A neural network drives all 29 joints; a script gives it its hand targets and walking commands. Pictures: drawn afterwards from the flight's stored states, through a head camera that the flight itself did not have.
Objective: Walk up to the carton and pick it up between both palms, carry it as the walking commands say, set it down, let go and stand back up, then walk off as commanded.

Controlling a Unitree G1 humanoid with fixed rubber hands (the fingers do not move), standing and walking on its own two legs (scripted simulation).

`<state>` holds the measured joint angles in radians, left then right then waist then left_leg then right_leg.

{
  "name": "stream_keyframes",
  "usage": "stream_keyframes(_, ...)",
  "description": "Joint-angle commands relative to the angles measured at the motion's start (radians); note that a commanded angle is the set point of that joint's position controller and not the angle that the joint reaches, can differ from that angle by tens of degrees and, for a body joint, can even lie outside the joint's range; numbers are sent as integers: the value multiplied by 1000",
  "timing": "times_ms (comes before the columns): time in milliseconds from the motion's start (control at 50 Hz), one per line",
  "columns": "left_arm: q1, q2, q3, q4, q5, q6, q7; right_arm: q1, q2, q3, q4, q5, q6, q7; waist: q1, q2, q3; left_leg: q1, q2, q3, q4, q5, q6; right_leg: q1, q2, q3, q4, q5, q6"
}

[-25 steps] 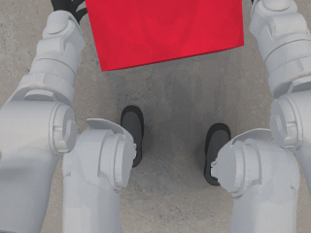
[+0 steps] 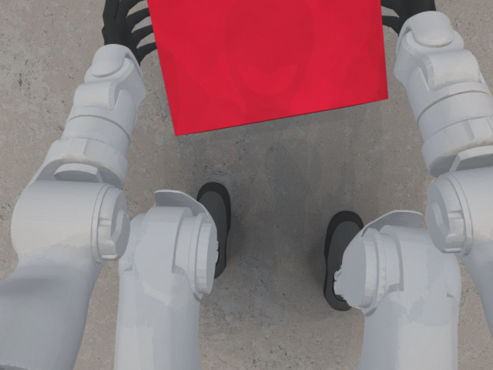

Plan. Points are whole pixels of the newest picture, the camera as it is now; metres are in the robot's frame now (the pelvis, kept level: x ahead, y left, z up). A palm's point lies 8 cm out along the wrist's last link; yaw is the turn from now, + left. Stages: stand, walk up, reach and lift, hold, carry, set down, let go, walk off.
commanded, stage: reach and lift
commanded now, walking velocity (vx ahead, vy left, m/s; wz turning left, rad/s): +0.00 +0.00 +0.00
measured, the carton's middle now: (267, 59) +0.51 +0.06 -0.25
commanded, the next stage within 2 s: none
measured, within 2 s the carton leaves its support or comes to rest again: neither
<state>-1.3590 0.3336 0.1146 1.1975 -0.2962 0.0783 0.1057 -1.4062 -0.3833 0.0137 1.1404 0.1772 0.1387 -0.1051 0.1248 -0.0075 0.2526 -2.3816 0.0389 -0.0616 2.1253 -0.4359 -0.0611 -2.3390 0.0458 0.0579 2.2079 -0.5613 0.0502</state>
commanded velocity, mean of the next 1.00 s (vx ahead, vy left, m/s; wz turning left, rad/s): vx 0.00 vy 0.00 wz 0.00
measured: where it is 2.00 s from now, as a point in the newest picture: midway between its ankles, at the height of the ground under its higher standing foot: (274, 260)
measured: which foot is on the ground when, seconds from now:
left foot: down 0.00-1.00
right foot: down 0.00-1.00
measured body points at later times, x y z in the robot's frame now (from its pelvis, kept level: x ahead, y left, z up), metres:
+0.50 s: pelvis +0.00 +0.00 +0.02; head +0.34 +0.01 +0.31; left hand +0.51 +0.25 -0.11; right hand +0.57 -0.12 -0.13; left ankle +0.14 +0.15 -0.33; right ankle +0.11 -0.13 -0.33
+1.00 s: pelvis +0.01 +0.01 +0.07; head +0.32 +0.01 +0.40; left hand +0.50 +0.25 -0.03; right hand +0.56 -0.12 -0.05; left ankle +0.14 +0.15 -0.33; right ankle +0.11 -0.13 -0.33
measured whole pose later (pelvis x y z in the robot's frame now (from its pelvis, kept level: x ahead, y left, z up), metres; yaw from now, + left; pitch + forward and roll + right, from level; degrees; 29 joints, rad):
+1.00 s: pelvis +0.01 +0.01 +0.07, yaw +0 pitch +51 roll +0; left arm -1.08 0.13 0.47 0.77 0.04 0.30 0.04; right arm -1.17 -0.24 -0.28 0.88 -0.06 0.32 -0.06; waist 0.13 -0.02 -0.15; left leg -2.33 -0.03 -0.08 1.87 -0.42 -0.07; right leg -2.28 0.10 0.09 1.94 -0.54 0.08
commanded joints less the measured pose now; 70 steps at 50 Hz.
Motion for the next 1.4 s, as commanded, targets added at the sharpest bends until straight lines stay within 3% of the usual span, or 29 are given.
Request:
stream_keyframes(0, -695, -691, -194, -371, -34, -33, -233, -653, 885, 200, -305, 53, -44, 241, 71, -140, -1187, 674, -79, 151, -109, 275, 46, 532, 56, -105, -193, 227, -41)
stream_keyframes(60, -715, -723, -228, -437, -46, -14, -235, -641, 922, 207, -337, 66, -25, 239, 53, -125, -1307, 730, -81, 154, -123, 271, 41, 599, 63, -113, -201, 236, -45)
stream_keyframes(80, -692, -700, -191, -379, -24, -8, -236, -609, 923, 183, -256, 48, -18, 244, 87, -137, -1243, 686, -82, 172, -120, 240, 35, 563, 55, -109, -214, 186, -49)
stream_keyframes(220, -586, -850, -163, -390, 42, 39, -261, -656, 979, 177, -370, 52, -10, 267, 107, -80, -1385, 829, -95, 173, -158, 312, 31, 518, 70, -136, -249, 204, -37)
stream_keyframes(260, -587, -874, -137, -356, 56, 60, -285, -613, 982, 109, -298, -14, 6, 273, 37, -126, -1183, 678, -108, 149, -175, 261, 42, 410, 65, -139, -254, 166, -46)
stream_keyframes(360, -612, -922, -134, -469, 81, 91, -297, -598, 985, 90, -344, -46, 26, 279, -2, -110, -1287, 707, -108, 149, -186, 242, 34, 466, 71, -147, -269, 176, -56)
stream_keyframes(420, -565, -929, -134, -458, 93, 117, -300, -603, 1019, 99, -374, -41, 49, 289, 26, -115, -1371, 794, -112, 158, -208, 251, 35, 479, 70, -165, -284, 158, -41)
stream_keyframes(440, -527, -929, -142, -503, 103, 120, -300, -645, 1028, 149, -466, -14, 36, 285, 72, -89, -1459, 839, -111, 173, -196, 339, 31, 502, 81, -151, -275, 223, -29)
stream_keyframes(520, -483, -972, -125, -500, 119, 152, -322, -605, 1042, 160, -508, -24, 56, 293, 29, -122, -1462, 829, -108, 168, -209, 321, 35, 535, 82, -154, -298, 233, -26)
stream_keyframes(560, -493, -949, -141, -495, 134, 156, -322, -600, 1067, 166, -501, -15, 62, 299, 89, -88, -1479, 855, -113, 174, -221, 331, 43, 504, 89, -157, -293, 219, -24)
stream_keyframes(580, -506, -957, -137, -489, 135, 162, -323, -549, 1054, 133, -433, -42, 73, 299, 26, -120, -1382, 763, -105, 171, -228, 277, 32, 486, 82, -166, -308, 181, -31)
stream_keyframes(620, -499, -956, -155, -535, 130, 166, -327, -555, 1066, 156, -462, -33, 80, 296, 44, -110, -1508, 823, -110, 174, -224, 309, 28, 559, 91, -157, -312, 221, -29)
stream_keyframes(640, -457, -1010, -150, -504, 139, 179, -330, -494, 1075, 135, -430, -56, 86, 295, 13, -83, -1471, 829, -118, 175, -234, 317, 26, 535, 96, -157, -328, 230, -29)
stream_keyframes(740, -381, -1018, -136, -505, 172, 208, -347, -539, 1104, 138, -496, -49, 104, 313, 76, -87, -1513, 841, -129, 187, -291, 345, 37, 543, 106, -157, -373, 227, -21)
stream_keyframes(760, -436, -1049, -184, -626, 131, 199, -346, -448, 1172, 153, -512, -52, 112, 311, 39, -118, -1584, 874, -137, 171, -289, 375, 33, 596, 113, -163, -365, 280, -24)
stream_keyframes(780, -409, -1011, -147, -560, 169, 214, -351, -460, 1150, 125, -468, -69, 115, 311, 65, -92, -1517, 860, -132, 178, -295, 353, 32, 538, 112, -157, -372, 243, -22)
stream_keyframes(800, -394, -993, -97, -490, 189, 220, -356, -414, 1131, 68, -391, -110, 129, 313, 12, -95, -1401, 795, -128, 184, -307, 243, 35, 488, 114, -164, -405, 152, -23)
stream_keyframes(900, -329, -1065, -115, -464, 196, 238, -361, -455, 1080, 103, -430, -111, 128, 306, 18, -136, -1449, 839, -134, 147, -357, 287, 32, 524, 110, -159, -445, 186, -18)
stream_keyframes(940, -326, -1033, -82, -462, 217, 245, -365, -493, 1106, 89, -456, -102, 130, 311, 65, -100, -1422, 785, -140, 170, -377, 214, 39, 546, 117, -145, -458, 145, -23)
stream_keyframes(960, -331, -1089, -110, -494, 189, 241, -369, -471, 1127, 104, -479, -115, 131, 312, 3, -151, -1411, 800, -138, 148, -392, 240, 42, 550, 115, -163, -474, 170, -19)
stream_keyframes(980, -306, -1061, -88, -466, 210, 248, -366, -484, 1087, 88, -475, -118, 130, 311, 36, -108, -1433, 843, -139, 155, -391, 260, 34, 534, 112, -146, -481, 176, -25)
stream_keyframes(1060, -348, -1073, -122, -530, 197, 248, -369, -377, 1148, 46, -368, -137, 149, 322, 19, -120, -1473, 892, -138, 141, -423, 269, 29, 534, 124, -165, -498, 178, -26)
stream_keyframes(1080, -309, -1095, -142, -540, 199, 247, -368, -352, 1176, 76, -425, -113, 139, 324, 35, -59, -1480, 931, -145, 167, -428, 294, 31, 505, 133, -154, -519, 183, -28)
stream_keyframes(1100, -321, -1088, -131, -533, 202, 248, -369, -383, 1146, 64, -406, -135, 146, 330, -2, -97, -1432, 910, -144, 135, -444, 248, 39, 487, 128, -164, -520, 151, -23)
stream_keyframes(1120, -405, -1047, -157, -635, 193, 235, -368, -339, 1188, 64, -356, -118, 155, 333, 34, -86, -1468, 890, -140, 166, -435, 265, 32, 538, 129, -148, -530, 169, -31)
stream_keyframes(1220, -351, -1115, -219, -675, 156, 248, -375, -333, 1251, 154, -510, -68, 161, 338, 32, -81, -1669, 1019, -150, 169, -470, 338, 36, 701, 142, -150, -556, 275, -16)
stream_keyframes(1320, -241, -1092, -170, -561, 194, 272, -382, -367, 1209, 151, -520, -92, 171, 340, 61, -127, -1593, 957, -161, 170, -506, 324, 36, 712, 132, -147, -594, 244, -2)
stream_keyframes(1360, -276, -1088, -153, -568, 208, 273, -382, -334, 1227, 98, -446, -117, 184, 339, 59, -109, -1549, 953, -154, 177, -529, 230, 38, 692, 134, -152, -608, 175, -7)
stream_keyframes(1380, -231, -1114, -124, -510, 216, 280, -383, -333, 1210, 85, -442, -138, 183, 338, 11, -148, -1462, 922, -152, 155, -546, 185, 42, 680, 126, -153, -633, 139, -7)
